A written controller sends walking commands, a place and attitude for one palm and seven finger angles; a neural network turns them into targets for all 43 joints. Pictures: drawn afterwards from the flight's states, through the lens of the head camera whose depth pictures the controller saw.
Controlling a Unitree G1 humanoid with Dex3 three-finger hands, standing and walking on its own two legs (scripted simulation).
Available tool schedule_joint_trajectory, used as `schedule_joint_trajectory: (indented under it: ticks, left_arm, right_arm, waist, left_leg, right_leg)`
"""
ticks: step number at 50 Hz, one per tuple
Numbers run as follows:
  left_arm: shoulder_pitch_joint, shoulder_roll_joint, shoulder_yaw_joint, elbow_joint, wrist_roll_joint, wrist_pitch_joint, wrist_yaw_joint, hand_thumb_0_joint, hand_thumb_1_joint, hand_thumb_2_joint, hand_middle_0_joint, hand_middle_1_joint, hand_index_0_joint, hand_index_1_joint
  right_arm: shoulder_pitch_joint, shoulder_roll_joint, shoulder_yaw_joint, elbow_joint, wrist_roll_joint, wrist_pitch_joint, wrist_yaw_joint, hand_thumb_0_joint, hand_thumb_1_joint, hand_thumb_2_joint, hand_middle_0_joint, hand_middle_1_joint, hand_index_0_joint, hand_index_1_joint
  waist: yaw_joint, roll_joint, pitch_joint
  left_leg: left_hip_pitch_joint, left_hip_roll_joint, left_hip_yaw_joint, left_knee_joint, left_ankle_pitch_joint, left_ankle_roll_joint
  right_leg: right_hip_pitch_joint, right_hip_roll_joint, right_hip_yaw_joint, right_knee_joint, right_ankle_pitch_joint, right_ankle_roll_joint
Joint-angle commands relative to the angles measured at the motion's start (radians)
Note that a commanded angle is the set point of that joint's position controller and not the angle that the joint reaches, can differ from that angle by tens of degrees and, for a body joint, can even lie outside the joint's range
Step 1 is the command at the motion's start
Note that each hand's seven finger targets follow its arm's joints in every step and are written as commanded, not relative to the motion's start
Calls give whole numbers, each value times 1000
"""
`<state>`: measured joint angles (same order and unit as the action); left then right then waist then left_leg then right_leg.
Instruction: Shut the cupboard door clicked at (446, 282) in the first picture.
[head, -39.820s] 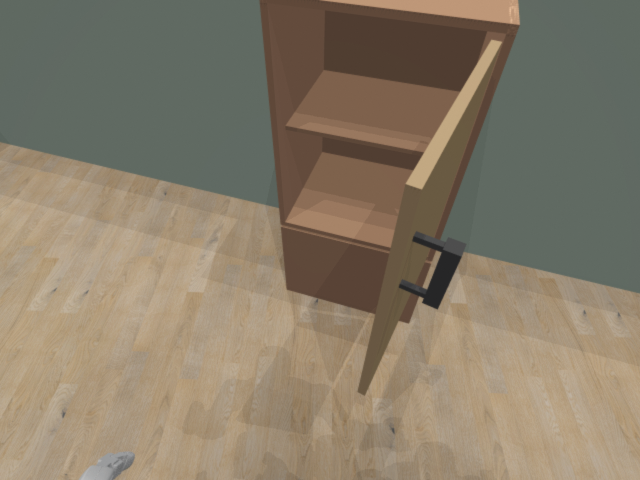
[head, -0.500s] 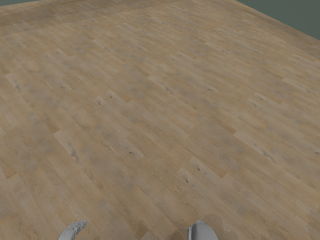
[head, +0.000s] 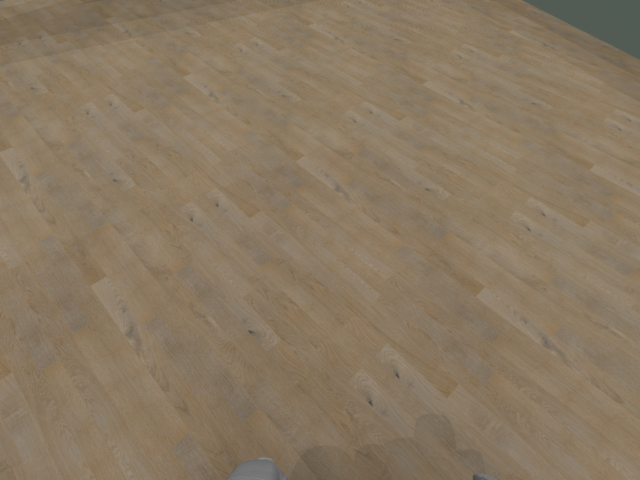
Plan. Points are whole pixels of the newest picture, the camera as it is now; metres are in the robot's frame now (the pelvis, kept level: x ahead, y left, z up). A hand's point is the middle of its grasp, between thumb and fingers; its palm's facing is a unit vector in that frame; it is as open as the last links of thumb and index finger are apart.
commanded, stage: turn to face it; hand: left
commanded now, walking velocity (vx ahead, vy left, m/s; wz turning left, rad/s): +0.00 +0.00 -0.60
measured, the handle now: out of the picture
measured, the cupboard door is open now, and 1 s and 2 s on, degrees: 51 51 51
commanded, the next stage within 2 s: none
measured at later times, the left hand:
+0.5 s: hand (206, 433) +0.19 +0.19 -0.16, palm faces -0.30 -0.92 -0.27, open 7.4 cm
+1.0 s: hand (247, 429) +0.21 +0.13 -0.19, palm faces -0.51 -0.84 -0.18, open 7.4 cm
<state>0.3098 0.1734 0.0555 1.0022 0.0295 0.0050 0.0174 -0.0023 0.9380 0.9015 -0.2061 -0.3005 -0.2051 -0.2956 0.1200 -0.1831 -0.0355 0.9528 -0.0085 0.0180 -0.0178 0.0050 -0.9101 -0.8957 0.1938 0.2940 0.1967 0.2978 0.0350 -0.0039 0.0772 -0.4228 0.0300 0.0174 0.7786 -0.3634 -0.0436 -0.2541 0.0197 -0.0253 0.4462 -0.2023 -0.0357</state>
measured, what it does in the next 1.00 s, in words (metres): steps on the spot, turning right: left foot, then right foot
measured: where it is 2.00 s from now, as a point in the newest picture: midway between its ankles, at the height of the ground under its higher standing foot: outside the picture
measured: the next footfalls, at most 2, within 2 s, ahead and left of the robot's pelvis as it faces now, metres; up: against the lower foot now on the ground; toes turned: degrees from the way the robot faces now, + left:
left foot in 0.08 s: +0.09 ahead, +0.12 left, +0.00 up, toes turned -2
right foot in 0.56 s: +0.01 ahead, -0.13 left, +0.00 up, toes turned -27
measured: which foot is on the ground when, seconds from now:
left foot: up 0.00-0.06, down 0.08-0.56, up 0.58-0.96, down 0.98-1.00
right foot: down 0.00-0.10, up 0.12-0.54, down 0.56-0.98, up 1.00-1.00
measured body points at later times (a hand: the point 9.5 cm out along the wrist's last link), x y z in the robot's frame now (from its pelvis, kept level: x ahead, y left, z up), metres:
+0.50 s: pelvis +0.02 +0.01 +0.00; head +0.06 +0.00 +0.44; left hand +0.21 +0.24 -0.14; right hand -0.02 -0.25 -0.15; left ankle +0.05 +0.12 -0.74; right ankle -0.02 -0.12 -0.71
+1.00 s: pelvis +0.05 +0.01 -0.01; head +0.09 +0.00 +0.43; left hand +0.23 +0.18 -0.17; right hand +0.00 -0.27 -0.13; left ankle +0.13 +0.10 -0.74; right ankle -0.02 -0.11 -0.74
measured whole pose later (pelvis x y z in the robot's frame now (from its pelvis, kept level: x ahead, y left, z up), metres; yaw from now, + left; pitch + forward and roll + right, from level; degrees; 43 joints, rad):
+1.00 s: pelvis +0.05 +0.01 -0.01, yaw -35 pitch +1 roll -1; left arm 0.22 0.21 0.06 0.90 0.02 0.07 -0.01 0.01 0.90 0.90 -0.21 -0.30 -0.21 -0.30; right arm 0.14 -0.21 -0.03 0.86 0.00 0.02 -0.02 0.01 -0.91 -0.90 0.20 0.29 0.20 0.30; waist 0.02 -0.04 0.06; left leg -0.32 0.03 0.02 0.58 -0.26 -0.04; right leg -0.34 0.05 0.13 0.63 -0.34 0.01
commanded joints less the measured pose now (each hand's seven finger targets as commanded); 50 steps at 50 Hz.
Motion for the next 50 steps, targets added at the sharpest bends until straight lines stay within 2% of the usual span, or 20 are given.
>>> schedule_joint_trajectory:
  ticks: [1, 3, 4, 5, 6, 9, 11, 21, 24, 26, 27, 28, 29, 31, 35, 43, 47, 48, 49, 50]
  left_arm:
    - [-34, 176, 49, -84, -8, -8, 1, 0, 900, 900, -200, -300, -200, -300]
    - [-61, 141, 43, -100, -17, 6, -3, 0, 900, 900, -200, -300, -200, -300]
    - [-28, 93, 35, -110, -24, 13, -9, 0, 900, 900, -200, -300, -200, -300]
    - [-40, 102, 37, -127, -23, 19, -12, 0, 900, 900, -200, -300, -200, -300]
    - [-46, 119, 45, -135, -16, 24, -17, 0, 900, 900, -200, -300, -200, -300]
    - [-7, 139, 64, -108, 0, 46, -36, 0, 900, 900, -200, -300, -200, -300]
    - [-6, 124, 63, -108, -5, 55, -41, 0, 900, 900, -200, -300, -200, -300]
    - [-145, 101, 41, -187, -5, 56, -50, 0, 900, 900, -200, -300, -200, -300]
    - [-122, 118, 40, -191, -5, 47, -48, 0, 900, 900, -200, -300, -200, -300]
    - [-35, 158, 49, -166, -5, 36, -46, 0, 900, 900, -200, -300, -200, -300]
    - [20, 250, 63, -153, 3, 22, -36, 0, 900, 900, -200, -300, -200, -300]
    - [53, 337, 76, -143, -1, 13, -22, 0, 900, 900, -200, -300, -200, -300]
    - [67, 341, 71, -142, -13, 16, -9, 0, 900, 900, -200, -300, -200, -300]
    - [-48, 284, 67, -171, -9, 14, 4, 0, 900, 900, -200, -300, -200, -300]
    - [-124, 236, 46, -201, -12, 7, -1, 0, 900, 900, -200, -300, -200, -300]
    - [-74, 259, 63, -183, -1, 15, -8, 0, 900, 900, -200, -300, -200, -300]
    - [-142, 246, 65, -191, -11, 28, -9, 0, 900, 900, -200, -300, -200, -300]
    - [-132, 190, 55, -206, -20, 33, -11, 0, 900, 900, -200, -300, -200, -300]
    - [-103, 134, 44, -218, -26, 34, -21, 0, 900, 900, -200, -300, -200, -300]
    - [-126, 161, 46, -225, -16, 40, -22, 0, 900, 900, -200, -300, -200, -300]
  right_arm:
    - [106, -66, -18, -44, 2, -13, -14, 0, -900, -900, 200, 300, 200, 300]
    - [155, -118, -27, -33, -1, -27, -23, 0, -900, -900, 200, 300, 200, 300]
    - [163, -200, -42, -42, -10, -31, -25, 0, -900, -900, 200, 300, 200, 300]
    - [180, -242, -50, -57, -20, -26, -29, 0, -900, -900, 200, 300, 200, 300]
    - [141, -235, -45, -74, -22, -19, -33, 0, -900, -900, 200, 300, 200, 300]
    - [22, -174, -24, -116, -18, -25, -37, 0, -900, -900, 200, 300, 200, 300]
    - [30, -163, -24, -115, -18, -25, -35, 0, -900, -900, 200, 300, 200, 300]
    - [142, -203, -55, -66, -22, -20, -19, 0, -900, -900, 200, 300, 200, 300]
    - [121, -226, -63, -70, -22, -15, -10, 0, -900, -900, 200, 300, 200, 300]
    - [93, -231, -64, -81, -14, -11, -5, 0, -900, -900, 200, 300, 200, 300]
    - [99, -179, -55, -96, -4, -8, 2, 0, -900, -900, 200, 300, 200, 300]
    - [49, -119, -36, -147, -7, -3, 5, 0, -900, -900, 200, 300, 200, 300]
    - [54, -154, -36, -152, -7, 15, -3, 0, -900, -900, 200, 300, 200, 300]
    - [40, -142, -37, -136, -5, 13, -6, 0, -900, -900, 200, 300, 200, 300]
    - [96, -145, -39, -99, -8, 15, 2, 0, -900, -900, 200, 300, 200, 300]
    - [24, -126, -36, -147, 1, 7, -7, 0, -900, -900, 200, 300, 200, 300]
    - [141, -132, -35, -117, 9, -13, -17, 0, -900, -900, 200, 300, 200, 300]
    - [170, -189, -42, -106, 3, -25, -22, 0, -900, -900, 200, 300, 200, 300]
    - [184, -280, -61, -118, -8, -27, -22, 0, -900, -900, 200, 300, 200, 300]
    - [187, -303, -58, -128, -18, -19, -27, 0, -900, -900, 200, 300, 200, 300]
  waist:
    - [-57, -134, -128]
    - [-87, -49, -124]
    - [-82, 193, -127]
    - [-97, 271, -107]
    - [-79, 169, -66]
    - [-14, 158, -39]
    - [-10, 145, -58]
    - [-66, 204, -86]
    - [-46, 197, -90]
    - [8, 125, -126]
    - [36, -107, -160]
    - [57, -335, -124]
    - [56, -257, -136]
    - [8, -251, -100]
    - [-39, -151, -148]
    - [-8, -149, -131]
    - [-75, -147, -157]
    - [-81, 17, -181]
    - [-77, 311, -190]
    - [-91, 290, -154]
  left_leg:
    - [175, -17, -4, -163, 73, -1]
    - [393, 57, -45, -357, 172, 19]
    - [437, 255, -261, -429, 212, 88]
    - [364, 416, -384, -516, 236, 191]
    - [262, 426, -343, -523, 211, 237]
    - [213, 326, -169, -514, 285, 189]
    - [241, 286, -75, -501, 336, 172]
    - [328, 333, 64, -413, 493, 182]
    - [286, 345, 93, -347, 459, 151]
    - [177, 295, 152, -194, 344, 80]
    - [44, 200, 218, 11, 124, 16]
    - [-180, 50, 178, 244, -287, -27]
    - [-170, 68, 39, 371, -258, -18]
    - [-262, 86, -21, 431, -146, -24]
    - [-147, 72, -9, 357, 2, -48]
    - [-61, 12, -7, 72, -67, -43]
    - [236, -12, 5, -312, 134, -25]
    - [371, 108, -96, -445, 172, 2]
    - [438, 358, -345, -495, 297, 95]
    - [342, 453, -382, -495, 345, 182]
  right_leg:
    - [-9, -232, 288, -72, 328, -123]
    - [-194, -131, 235, 10, 75, -44]
    - [-307, 4, 130, 164, -202, 11]
    - [-312, 31, 35, 401, -424, 44]
    - [-273, -16, 68, 531, -400, 44]
    - [-298, -49, 53, 717, -276, 70]
    - [-296, -54, 41, 735, -217, 87]
    - [-194, -64, -55, 399, -219, 85]
    - [-87, -48, -75, 254, -171, 59]
    - [108, -51, -68, 50, 17, 34]
    - [237, -212, 135, -78, 169, -18]
    - [256, -399, 432, -103, 536, -121]
    - [190, -437, 420, -105, 526, -176]
    - [194, -347, 376, -102, 415, -169]
    - [145, -244, 219, -72, 428, -125]
    - [116, -243, 370, -55, 370, -165]
    - [-39, -172, 366, 54, 313, -76]
    - [-157, -72, 288, 149, 119, -18]
    - [-307, 55, 136, 375, -323, 45]
    - [-303, 20, 92, 575, -438, 58]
